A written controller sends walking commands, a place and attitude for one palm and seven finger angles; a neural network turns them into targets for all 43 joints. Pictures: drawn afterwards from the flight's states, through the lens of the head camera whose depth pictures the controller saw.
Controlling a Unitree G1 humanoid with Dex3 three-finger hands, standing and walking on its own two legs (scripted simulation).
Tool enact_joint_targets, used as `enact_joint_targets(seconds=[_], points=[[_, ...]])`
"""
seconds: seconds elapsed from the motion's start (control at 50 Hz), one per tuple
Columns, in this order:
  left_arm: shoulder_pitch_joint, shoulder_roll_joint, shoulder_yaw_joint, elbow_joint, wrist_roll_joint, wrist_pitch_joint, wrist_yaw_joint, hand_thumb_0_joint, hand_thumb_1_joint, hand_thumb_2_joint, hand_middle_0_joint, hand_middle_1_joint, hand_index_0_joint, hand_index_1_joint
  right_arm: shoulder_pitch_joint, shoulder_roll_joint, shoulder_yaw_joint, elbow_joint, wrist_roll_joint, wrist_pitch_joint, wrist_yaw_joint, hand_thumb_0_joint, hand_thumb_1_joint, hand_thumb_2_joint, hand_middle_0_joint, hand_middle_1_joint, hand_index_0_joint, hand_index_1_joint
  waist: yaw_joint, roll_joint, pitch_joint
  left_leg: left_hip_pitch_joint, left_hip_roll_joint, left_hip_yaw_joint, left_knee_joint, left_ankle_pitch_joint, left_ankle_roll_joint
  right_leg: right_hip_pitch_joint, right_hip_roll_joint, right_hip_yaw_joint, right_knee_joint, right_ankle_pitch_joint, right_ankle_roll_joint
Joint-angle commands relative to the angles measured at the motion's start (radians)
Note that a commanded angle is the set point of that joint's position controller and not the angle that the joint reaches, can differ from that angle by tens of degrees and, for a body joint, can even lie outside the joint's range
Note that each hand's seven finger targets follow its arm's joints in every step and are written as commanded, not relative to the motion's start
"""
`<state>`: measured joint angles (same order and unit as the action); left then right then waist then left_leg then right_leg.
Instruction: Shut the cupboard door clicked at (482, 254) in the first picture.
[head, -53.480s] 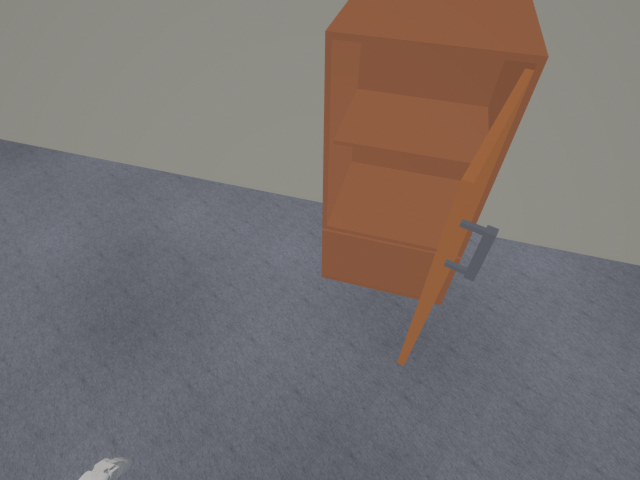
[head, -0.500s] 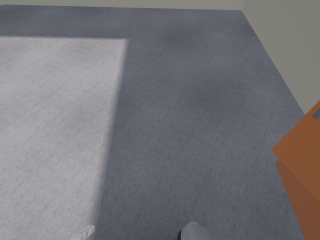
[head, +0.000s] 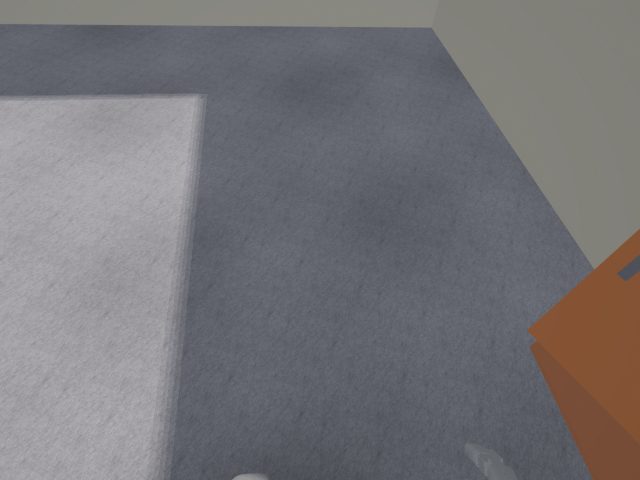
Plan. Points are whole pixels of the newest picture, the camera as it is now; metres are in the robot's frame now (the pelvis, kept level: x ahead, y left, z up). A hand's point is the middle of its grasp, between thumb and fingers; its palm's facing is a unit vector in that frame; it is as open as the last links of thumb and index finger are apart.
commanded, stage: turn to face it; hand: left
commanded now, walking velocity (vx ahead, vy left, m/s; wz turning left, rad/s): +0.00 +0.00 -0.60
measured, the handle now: out of the picture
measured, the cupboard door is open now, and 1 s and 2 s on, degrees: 25 25 25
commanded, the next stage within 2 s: take the last steps up to it in 1.46 s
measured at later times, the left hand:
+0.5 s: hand (225, 432) +0.19 +0.15 -0.14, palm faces -0.30 -0.91 -0.30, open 7.4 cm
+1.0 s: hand (251, 395) +0.25 +0.13 -0.15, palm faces -0.54 -0.81 -0.24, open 7.4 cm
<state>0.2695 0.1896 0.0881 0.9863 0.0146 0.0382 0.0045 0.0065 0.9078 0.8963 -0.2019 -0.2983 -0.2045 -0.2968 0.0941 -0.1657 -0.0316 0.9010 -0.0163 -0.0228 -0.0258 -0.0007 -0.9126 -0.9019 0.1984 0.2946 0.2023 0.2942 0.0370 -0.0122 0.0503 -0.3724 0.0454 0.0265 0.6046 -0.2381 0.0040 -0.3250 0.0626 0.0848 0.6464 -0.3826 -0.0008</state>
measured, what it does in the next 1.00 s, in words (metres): steps on the spot, turning right: right foot, then left foot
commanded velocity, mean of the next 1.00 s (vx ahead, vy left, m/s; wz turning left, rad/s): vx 0.00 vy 0.00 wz -0.59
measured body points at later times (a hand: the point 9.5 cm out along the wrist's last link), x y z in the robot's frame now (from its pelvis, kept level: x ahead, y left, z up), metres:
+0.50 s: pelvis +0.02 -0.02 +0.00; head +0.06 -0.06 +0.45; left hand +0.21 +0.20 -0.12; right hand -0.03 -0.29 -0.15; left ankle +0.03 +0.11 -0.67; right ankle -0.01 -0.12 -0.73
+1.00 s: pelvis +0.05 +0.00 +0.01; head +0.09 -0.02 +0.46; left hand +0.28 +0.17 -0.13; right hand -0.03 -0.24 -0.13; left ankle +0.13 +0.11 -0.73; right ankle -0.04 -0.09 -0.67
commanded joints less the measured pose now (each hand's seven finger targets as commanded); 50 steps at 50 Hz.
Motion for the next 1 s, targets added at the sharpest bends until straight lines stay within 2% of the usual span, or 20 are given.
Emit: enact_joint_targets(seconds=[0.0, 0.1, 0.18, 0.28, 0.34, 0.36, 0.38, 0.4, 0.42, 0.44, 0.52, 0.64, 0.7, 0.72, 0.74, 0.76, 0.78, 0.8, 0.86, 0.98], points=[[-0.026, 0.118, 0.030, -0.129, 0.007, -0.013, -0.011, 0.000, 0.900, 0.900, -0.200, -0.300, -0.200, -0.300, 0.134, -0.232, -0.042, -0.051, -0.020, 0.001, -0.023, 0.000, -0.900, -0.900, 0.200, 0.300, 0.200, 0.300, -0.051, 0.160, -0.064, 0.207, 0.410, -0.330, -0.333, 0.258, 0.179, -0.264, -0.064, -0.039, 0.500, -0.178, 0.028], [-0.008, 0.104, 0.032, -0.129, 0.007, 0.015, -0.035, 0.000, 0.900, 0.900, -0.200, -0.300, -0.200, -0.300, 0.064, -0.202, -0.033, -0.080, -0.015, 0.007, -0.024, 0.000, -0.900, -0.900, 0.200, 0.300, 0.200, 0.300, -0.019, 0.194, -0.076, 0.208, 0.282, -0.043, -0.291, 0.311, 0.120, -0.220, -0.099, -0.094, 0.488, -0.040, 0.062], [-0.088, 0.089, 0.022, -0.167, 0.008, 0.018, -0.041, 0.000, 0.900, 0.900, -0.200, -0.300, -0.200, -0.300, 0.137, -0.217, -0.047, -0.049, -0.016, 0.012, -0.016, 0.000, -0.900, -0.900, 0.200, 0.300, 0.200, 0.300, -0.060, 0.191, -0.083, 0.265, 0.297, 0.017, -0.270, 0.352, 0.120, -0.183, -0.102, -0.136, 0.308, -0.024, 0.062], [-0.106, 0.093, 0.015, -0.188, 0.010, 0.007, -0.041, 0.000, 0.900, 0.900, -0.200, -0.300, -0.200, -0.300, 0.153, -0.255, -0.065, -0.035, -0.016, 0.020, -0.006, 0.000, -0.900, -0.900, 0.200, 0.300, 0.200, 0.300, -0.072, 0.232, -0.109, 0.299, 0.324, 0.071, -0.188, 0.449, 0.112, -0.079, -0.074, -0.191, 0.102, -0.027, 0.035], [-0.015, 0.134, 0.023, -0.168, 0.011, 0.000, -0.037, 0.000, 0.900, 0.900, -0.200, -0.300, -0.200, -0.300, 0.114, -0.266, -0.070, -0.043, -0.007, 0.025, 0.000, 0.000, -0.900, -0.900, 0.200, 0.300, 0.200, 0.300, -0.005, 0.174, -0.122, 0.176, 0.293, 0.131, -0.035, 0.335, 0.036, 0.145, -0.076, -0.185, -0.155, 0.203, 0.002], [0.043, 0.209, 0.035, -0.150, 0.018, -0.011, -0.028, 0.000, 0.900, 0.900, -0.200, -0.300, -0.200, -0.300, 0.117, -0.224, -0.063, -0.056, 0.004, 0.028, 0.006, 0.000, -0.900, -0.900, 0.200, 0.300, 0.200, 0.300, 0.022, -0.012, -0.153, 0.048, 0.213, 0.187, 0.127, 0.142, -0.026, 0.291, -0.199, -0.035, -0.267, 0.357, -0.046], [0.082, 0.314, 0.054, -0.140, 0.023, -0.021, -0.012, 0.000, 0.900, 0.900, -0.200, -0.300, -0.200, -0.300, 0.069, -0.144, -0.040, -0.106, 0.004, 0.031, 0.010, 0.000, -0.900, -0.900, 0.200, 0.300, 0.200, 0.300, 0.053, -0.307, -0.121, -0.225, 0.046, 0.194, 0.369, -0.389, -0.082, 0.367, -0.429, 0.303, -0.308, 0.690, -0.161], [0.115, 0.330, 0.054, -0.132, 0.007, -0.017, 0.001, 0.000, 0.900, 0.900, -0.200, -0.300, -0.200, -0.300, 0.061, -0.180, -0.036, -0.115, 0.002, 0.047, -0.002, 0.000, -0.900, -0.900, 0.200, 0.300, 0.200, 0.300, 0.066, -0.245, -0.135, -0.236, 0.049, 0.053, 0.521, -0.411, -0.075, 0.313, -0.487, 0.314, -0.292, 0.780, -0.235], [0.075, 0.306, 0.050, -0.142, 0.007, -0.013, 0.007, 0.000, 0.900, 0.900, -0.200, -0.300, -0.200, -0.300, 0.052, -0.161, -0.035, -0.111, 0.003, 0.052, -0.003, 0.000, -0.900, -0.900, 0.200, 0.300, 0.200, 0.300, 0.041, -0.170, -0.093, -0.293, 0.065, -0.001, 0.581, -0.351, -0.072, 0.307, -0.442, 0.250, -0.289, 0.718, -0.240], [0.017, 0.270, 0.048, -0.152, 0.007, -0.017, 0.016, 0.000, 0.900, 0.900, -0.200, -0.300, -0.200, -0.300, 0.055, -0.167, -0.036, -0.096, 0.002, 0.049, -0.008, 0.000, -0.900, -0.900, 0.200, 0.300, 0.200, 0.300, 0.014, -0.233, -0.098, -0.334, 0.074, -0.024, 0.597, -0.298, -0.080, 0.322, -0.393, 0.263, -0.280, 0.694, -0.226], [-0.082, 0.219, 0.025, -0.184, 0.005, -0.022, 0.015, 0.000, 0.900, 0.900, -0.200, -0.300, -0.200, -0.300, 0.105, -0.170, -0.038, -0.065, 0.000, 0.052, 0.005, 0.000, -0.900, -0.900, 0.200, 0.300, 0.200, 0.300, -0.040, -0.128, -0.134, -0.192, 0.059, -0.006, 0.481, -0.156, -0.101, 0.237, -0.293, 0.107, -0.252, 0.655, -0.179], [-0.082, 0.249, 0.035, -0.176, 0.016, -0.012, 0.004, 0.000, 0.900, 0.900, -0.200, -0.300, -0.200, -0.300, 0.095, -0.150, -0.037, -0.083, 0.007, 0.047, 0.005, 0.000, -0.900, -0.900, 0.200, 0.300, 0.200, 0.300, -0.029, -0.135, -0.072, -0.052, 0.009, 0.014, 0.193, -0.177, -0.092, 0.099, -0.286, 0.218, -0.267, 0.456, -0.190], [-0.116, 0.230, 0.034, -0.172, 0.007, -0.005, 0.002, 0.000, 0.900, 0.900, -0.200, -0.300, -0.200, -0.300, 0.180, -0.158, -0.036, -0.058, 0.012, 0.031, -0.002, 0.000, -0.900, -0.900, 0.200, 0.300, 0.200, 0.300, -0.071, -0.125, -0.099, 0.146, -0.012, 0.015, -0.094, -0.012, -0.083, 0.018, -0.224, 0.224, -0.176, 0.424, -0.120], [-0.110, 0.192, 0.026, -0.179, -0.004, 0.001, -0.001, 0.000, 0.900, 0.900, -0.200, -0.300, -0.200, -0.300, 0.217, -0.202, -0.041, -0.048, 0.007, 0.018, -0.007, 0.000, -0.900, -0.900, 0.200, 0.300, 0.200, 0.300, -0.082, -0.006, -0.127, 0.263, 0.064, -0.048, -0.238, 0.046, -0.064, -0.057, -0.147, 0.158, -0.093, 0.314, -0.067], [-0.071, 0.130, 0.015, -0.193, -0.015, 0.005, -0.010, 0.000, 0.900, 0.900, -0.200, -0.300, -0.200, -0.300, 0.235, -0.300, -0.059, -0.051, -0.008, 0.009, -0.011, 0.000, -0.900, -0.900, 0.200, 0.300, 0.200, 0.300, -0.075, 0.269, -0.161, 0.369, 0.305, -0.298, -0.302, 0.158, 0.026, -0.212, -0.006, 0.028, 0.105, -0.015, 0.002], [-0.105, 0.141, 0.013, -0.208, -0.007, 0.003, -0.012, 0.000, 0.900, 0.900, -0.200, -0.300, -0.200, -0.300, 0.261, -0.335, -0.063, -0.058, -0.013, 0.013, -0.017, 0.000, -0.900, -0.900, 0.200, 0.300, 0.200, 0.300, -0.096, 0.308, -0.143, 0.321, 0.444, -0.385, -0.312, 0.271, 0.130, -0.242, -0.010, -0.042, 0.339, -0.251, 0.022], [-0.110, 0.151, 0.019, -0.216, -0.001, 0.000, -0.017, 0.000, 0.900, 0.900, -0.200, -0.300, -0.200, -0.300, 0.235, -0.319, -0.055, -0.077, -0.020, 0.017, -0.018, 0.000, -0.900, -0.900, 0.200, 0.300, 0.200, 0.300, -0.084, 0.207, -0.118, 0.229, 0.443, -0.347, -0.307, 0.259, 0.170, -0.214, -0.054, -0.017, 0.464, -0.224, 0.022], [-0.097, 0.155, 0.025, -0.197, 0.007, 0.005, -0.023, 0.000, 0.900, 0.900, -0.200, -0.300, -0.200, -0.300, 0.183, -0.277, -0.043, -0.082, -0.021, 0.009, -0.019, 0.000, -0.900, -0.900, 0.200, 0.300, 0.200, 0.300, -0.053, 0.208, -0.112, 0.214, 0.392, -0.291, -0.315, 0.289, 0.158, -0.232, -0.062, -0.023, 0.516, -0.172, 0.027], [-0.099, 0.136, 0.028, -0.178, 0.004, 0.019, -0.040, 0.000, 0.900, 0.900, -0.200, -0.300, -0.200, -0.300, 0.117, -0.242, -0.034, -0.094, -0.022, 0.013, -0.023, 0.000, -0.900, -0.900, 0.200, 0.300, 0.200, 0.300, -0.034, 0.225, -0.059, 0.212, 0.302, -0.088, -0.270, 0.387, 0.117, -0.226, -0.086, -0.067, 0.493, -0.103, 0.051], [-0.121, 0.100, 0.011, -0.189, 0.002, 0.014, -0.046, 0.000, 0.900, 0.900, -0.200, -0.300, -0.200, -0.300, 0.164, -0.267, -0.057, -0.061, -0.018, 0.026, -0.011, 0.000, -0.900, -0.900, 0.200, 0.300, 0.200, 0.300, -0.067, 0.236, -0.107, 0.271, 0.305, 0.031, -0.196, 0.379, 0.110, -0.079, -0.062, -0.172, 0.148, -0.062, 0.035]])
